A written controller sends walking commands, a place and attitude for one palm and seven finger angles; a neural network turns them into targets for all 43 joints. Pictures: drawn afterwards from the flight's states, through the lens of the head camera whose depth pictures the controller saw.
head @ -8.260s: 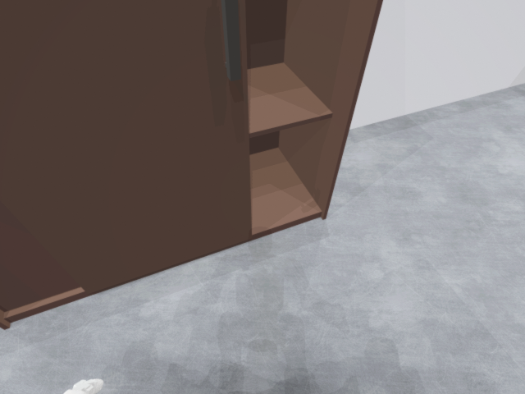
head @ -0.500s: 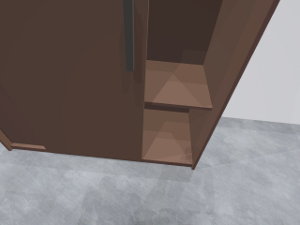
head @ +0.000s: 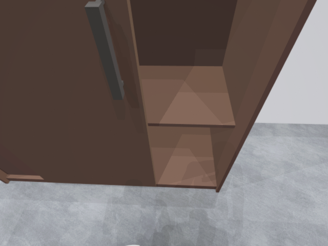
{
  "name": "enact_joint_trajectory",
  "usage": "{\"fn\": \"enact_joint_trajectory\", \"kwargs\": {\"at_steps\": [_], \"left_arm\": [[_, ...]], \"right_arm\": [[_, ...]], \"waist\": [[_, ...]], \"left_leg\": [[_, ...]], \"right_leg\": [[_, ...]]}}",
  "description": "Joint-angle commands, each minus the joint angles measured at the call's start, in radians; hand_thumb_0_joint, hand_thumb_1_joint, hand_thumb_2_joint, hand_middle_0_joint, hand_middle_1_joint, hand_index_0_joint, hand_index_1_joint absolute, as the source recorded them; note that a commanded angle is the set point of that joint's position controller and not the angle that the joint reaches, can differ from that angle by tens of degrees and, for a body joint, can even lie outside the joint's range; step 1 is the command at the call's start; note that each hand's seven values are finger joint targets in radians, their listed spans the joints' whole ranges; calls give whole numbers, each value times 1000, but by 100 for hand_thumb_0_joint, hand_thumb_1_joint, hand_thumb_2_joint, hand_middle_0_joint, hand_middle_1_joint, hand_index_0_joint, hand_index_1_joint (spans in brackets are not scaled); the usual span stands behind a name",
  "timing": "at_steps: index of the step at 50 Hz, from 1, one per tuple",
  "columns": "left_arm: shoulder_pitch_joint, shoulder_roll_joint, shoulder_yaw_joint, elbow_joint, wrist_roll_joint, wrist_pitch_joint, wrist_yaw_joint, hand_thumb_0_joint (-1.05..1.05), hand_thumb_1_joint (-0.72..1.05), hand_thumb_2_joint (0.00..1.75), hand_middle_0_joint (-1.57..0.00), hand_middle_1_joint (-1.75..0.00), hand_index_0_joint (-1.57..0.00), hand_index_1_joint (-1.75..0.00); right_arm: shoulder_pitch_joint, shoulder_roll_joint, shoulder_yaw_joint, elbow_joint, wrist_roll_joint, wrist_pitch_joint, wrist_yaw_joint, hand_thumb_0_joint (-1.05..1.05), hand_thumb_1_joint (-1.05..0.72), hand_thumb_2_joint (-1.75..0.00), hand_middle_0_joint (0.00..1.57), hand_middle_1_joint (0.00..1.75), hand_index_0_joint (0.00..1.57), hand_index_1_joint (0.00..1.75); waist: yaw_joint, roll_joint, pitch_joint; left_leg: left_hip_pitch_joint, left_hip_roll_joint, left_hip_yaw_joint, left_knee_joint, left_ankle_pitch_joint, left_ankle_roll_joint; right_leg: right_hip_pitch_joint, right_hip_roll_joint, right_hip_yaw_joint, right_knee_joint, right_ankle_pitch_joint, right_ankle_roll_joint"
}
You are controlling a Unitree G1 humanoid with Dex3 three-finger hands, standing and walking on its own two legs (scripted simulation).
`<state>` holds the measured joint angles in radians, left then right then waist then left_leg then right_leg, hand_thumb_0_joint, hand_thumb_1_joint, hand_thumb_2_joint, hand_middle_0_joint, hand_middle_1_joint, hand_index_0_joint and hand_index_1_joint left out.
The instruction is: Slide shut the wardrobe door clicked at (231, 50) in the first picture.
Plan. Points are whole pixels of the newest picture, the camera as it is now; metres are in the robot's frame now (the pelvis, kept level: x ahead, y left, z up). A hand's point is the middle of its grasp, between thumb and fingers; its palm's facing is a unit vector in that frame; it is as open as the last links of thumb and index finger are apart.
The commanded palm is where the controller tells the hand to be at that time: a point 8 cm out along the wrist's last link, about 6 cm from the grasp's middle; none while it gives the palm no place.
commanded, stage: come to a stop and stand still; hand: left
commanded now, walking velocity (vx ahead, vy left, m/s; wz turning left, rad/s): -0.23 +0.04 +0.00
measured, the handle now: (110, 54) +0.51 +0.15 +0.21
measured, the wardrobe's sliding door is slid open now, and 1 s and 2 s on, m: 0.37 0.37 0.37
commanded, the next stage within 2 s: look again from close up in 1.66 s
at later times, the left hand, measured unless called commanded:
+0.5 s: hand out of the picture +0.02 +0.24 -0.17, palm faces +0.01 -0.97 -0.23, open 7.4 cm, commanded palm none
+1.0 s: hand out of the picture -0.01 +0.13 -0.17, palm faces +0.02 -0.99 -0.17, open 7.4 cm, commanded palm none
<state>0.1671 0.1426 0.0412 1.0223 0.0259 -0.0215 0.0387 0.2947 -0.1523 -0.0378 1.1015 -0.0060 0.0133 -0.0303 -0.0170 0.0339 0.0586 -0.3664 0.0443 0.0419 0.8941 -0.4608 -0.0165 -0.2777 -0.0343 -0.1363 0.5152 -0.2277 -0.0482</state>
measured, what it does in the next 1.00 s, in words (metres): steps on the spot: left foot, then right foot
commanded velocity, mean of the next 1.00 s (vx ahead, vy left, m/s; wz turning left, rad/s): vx -0.03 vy -0.04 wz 0.00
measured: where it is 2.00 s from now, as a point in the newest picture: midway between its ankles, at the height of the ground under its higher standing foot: outside the picture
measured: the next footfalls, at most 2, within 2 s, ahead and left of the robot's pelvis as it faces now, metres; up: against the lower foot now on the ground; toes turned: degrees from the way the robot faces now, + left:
left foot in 0.18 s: +0.10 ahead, +0.13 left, +0.00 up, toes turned +1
right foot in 0.62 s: -0.03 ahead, -0.11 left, +0.00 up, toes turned -3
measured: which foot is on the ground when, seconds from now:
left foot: up 0.00-0.16, down 0.18-1.00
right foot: down 0.00-0.20, up 0.22-0.60, down 0.62-1.00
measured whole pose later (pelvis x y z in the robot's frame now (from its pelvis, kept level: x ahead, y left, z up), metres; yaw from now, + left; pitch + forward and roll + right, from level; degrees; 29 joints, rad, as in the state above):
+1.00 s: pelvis +0.01 -0.03 +0.00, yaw -1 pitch -1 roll +0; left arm 0.32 0.10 0.00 1.15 0.00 0.00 0.04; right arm 0.36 -0.12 -0.01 1.19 -0.01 0.02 -0.03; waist -0.03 0.02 0.02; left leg -0.24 0.08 0.02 0.42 -0.15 -0.06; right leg -0.05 0.02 -0.05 0.41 -0.34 -0.04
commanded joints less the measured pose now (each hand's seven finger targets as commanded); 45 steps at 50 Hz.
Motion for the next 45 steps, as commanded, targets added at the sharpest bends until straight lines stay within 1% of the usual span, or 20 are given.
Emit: {"fn": "enact_joint_trajectory", "kwargs": {"at_steps": [1, 4, 7, 8, 9, 10, 12, 14, 16, 22, 27, 28, 29, 30, 31, 32, 33, 35, 38, 45], "left_arm": [[80, 179, 38, -38, 0, 18, 9, 0, 90, 90, -20, -30, -20, -30], [43, 201, 49, -58, 4, 28, 9, 0, 90, 90, -20, -30, -20, -30], [28, 193, 49, -64, -3, 40, 6, 0, 90, 90, -20, -30, -20, -30], [42, 170, 43, -72, -9, 47, 3, 0, 90, 90, -20, -30, -20, -30], [84, 120, 33, -82, -16, 54, 2, 0, 90, 90, -20, -30, -20, -30], [97, 113, 28, -82, -16, 56, 6, 0, 90, 90, -20, -30, -20, -30], [88, 142, 36, -63, -9, 72, 4, 0, 90, 90, -20, -30, -20, -30], [130, 143, 41, -39, -7, 70, -8, 0, 90, 90, -20, -30, -20, -30], [135, 145, 39, -39, -5, 71, -14, 0, 90, 90, -20, -30, -20, -30], [92, 127, 21, -51, -6, 67, -29, 0, 90, 90, -20, -30, -20, -30], [177, 100, 3, 7, -11, 49, -21, 0, 90, 90, -20, -30, -20, -30], [225, 103, 3, 28, -12, 42, -18, 0, 90, 90, -20, -30, -20, -30], [234, 132, 3, 40, -8, 34, -13, 0, 90, 90, -20, -30, -20, -30], [208, 170, 2, 33, -7, 24, -9, 0, 90, 90, -20, -30, -20, -30], [159, 194, -1, 23, -10, 20, -8, 0, 90, 90, -20, -30, -20, -30], [131, 186, -4, 29, -10, 8, -7, 0, 90, 90, -20, -30, -20, -30], [109, 167, -10, 35, -13, 5, -7, 0, 90, 90, -20, -30, -20, -30], [124, 128, -22, 50, -19, 2, -5, 0, 90, 90, -20, -30, -20, -30], [162, 115, -22, 69, -22, 9, 0, 0, 90, 90, -20, -30, -20, -30], [201, 85, -20, 92, -26, 10, 3, 0, 90, 90, -20, -30, -20, -30]], "right_arm": [[46, -25, -15, -57, -4, 21, 6, 0, -90, -90, 20, 30, 20, 30], [20, -46, -26, -84, -3, 21, 8, 0, -90, -90, 20, 30, 20, 30], [36, -58, -29, -85, -5, 11, 9, 0, -90, -90, 20, 30, 20, 30], [48, -91, -31, -88, -10, 2, 9, 0, -90, -90, 20, 30, 20, 30], [30, -166, -39, -114, -18, -7, 8, 0, -90, -90, 20, 30, 20, 30], [-2, -200, -41, -138, -20, -5, 3, 0, -90, -90, 20, 30, 20, 30], [-85, -189, -32, -158, -20, -7, -18, 0, -90, -90, 20, 30, 20, 30], [-146, -171, -24, -174, -22, -8, -19, 0, -90, -90, 20, 30, 20, 30], [-120, -171, -27, -171, -16, -12, -20, 0, -90, -90, 20, 30, 20, 30], [-26, -188, -39, -125, -15, -9, -16, 0, -90, -90, 20, 30, 20, 30], [-38, -181, -43, -91, -13, -4, 1, 0, -90, -90, 20, 30, 20, 30], [-49, -169, -39, -90, -9, -4, 3, 0, -90, -90, 20, 30, 20, 30], [-46, -129, -32, -86, -2, -4, 6, 0, -90, -90, 20, 30, 20, 30], [-43, -84, -21, -90, 4, -4, 10, 0, -90, -90, 20, 30, 20, 30], [-56, -59, -7, -93, 1, -4, 18, 0, -90, -90, 20, 30, 20, 30], [-65, -53, -1, -86, -8, 0, 18, 0, -90, -90, 20, 30, 20, 30], [-50, -66, 1, -65, -11, -1, 16, 0, -90, -90, 20, 30, 20, 30], [7, -75, 5, -20, -7, -12, 11, 0, -90, -90, 20, 30, 20, 30], [21, -78, 8, 13, -3, -12, 8, 0, -90, -90, 20, 30, 20, 30], [77, -45, 18, 44, -7, -9, -3, 0, -90, -90, 20, 30, 20, 30]], "waist": [[33, -167, -59], [20, -201, -76], [-7, -180, -81], [-12, -63, -92], [5, 170, -89], [5, 225, -84], [23, 183, -64], [43, 107, -66], [25, 87, -95], [-32, 114, -121], [-2, 131, -103], [23, 100, -105], [21, 4, -71], [6, -100, -58], [-5, -118, -36], [-7, -217, -7], [-11, -242, 34], [-18, -159, 26], [-2, -83, 62], [1, -42, 84]], "left_leg": [[10, -19, 0, -51, 43, -23], [22, -16, -2, -113, 79, -28], [172, -9, 7, -359, 296, -18], [244, 47, -40, -442, 468, 3], [234, 245, -257, -525, 750, 89], [155, 346, -339, -594, 829, 179], [69, 309, -318, -611, 642, 204], [98, 260, -235, -605, 529, 193], [171, 238, -206, -612, 494, 179], [304, 250, -245, -639, 400, 184], [195, 189, -197, -641, 248, 129], [149, 154, -162, -616, 212, 95], [84, 94, -108, -559, 166, 46], [74, 32, -45, -481, 152, 3], [128, 9, -35, -466, 164, -4], [150, 6, -31, -456, 209, -2], [168, 17, -37, -460, 255, 1], [224, 37, -55, -506, 374, 6], [221, 49, -57, -514, 362, 4], [200, 48, -53, -504, 370, 2]], "right_leg": [[57, -268, 184, -137, 649, -144], [68, -267, 171, -103, 625, -137], [-1, -219, 154, -22, 421, -73], [-54, -160, 119, 59, 270, -22], [-121, -42, 49, 181, -60, 49], [-99, 21, 78, 377, -381, 63], [-112, 19, 201, 574, -341, 57], [-154, 24, 201, 637, -247, 68], [-183, 22, 192, 616, -204, 81], [-135, 2, 139, 324, -275, 83], [64, 20, 87, -22, -142, 56], [146, 14, 80, -154, -45, 53], [183, -40, 154, -232, -23, 31], [121, -159, 288, -284, -89, -15], [5, -218, 324, -319, -155, -42], [-51, -184, 325, -323, -116, -40], [-73, -163, 291, -308, -67, -31], [-42, -105, 226, -248, 20, -2], [-37, -83, 210, -268, -81, 15], [-14, -73, 210, -274, -84, 5]]}}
